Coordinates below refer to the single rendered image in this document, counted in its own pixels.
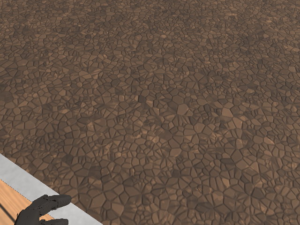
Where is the left robot hand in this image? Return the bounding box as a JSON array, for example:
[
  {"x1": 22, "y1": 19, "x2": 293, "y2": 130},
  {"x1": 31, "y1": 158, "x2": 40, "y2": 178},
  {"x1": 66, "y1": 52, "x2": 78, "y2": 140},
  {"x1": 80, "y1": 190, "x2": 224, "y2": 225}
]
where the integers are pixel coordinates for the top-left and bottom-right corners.
[{"x1": 14, "y1": 194, "x2": 72, "y2": 225}]

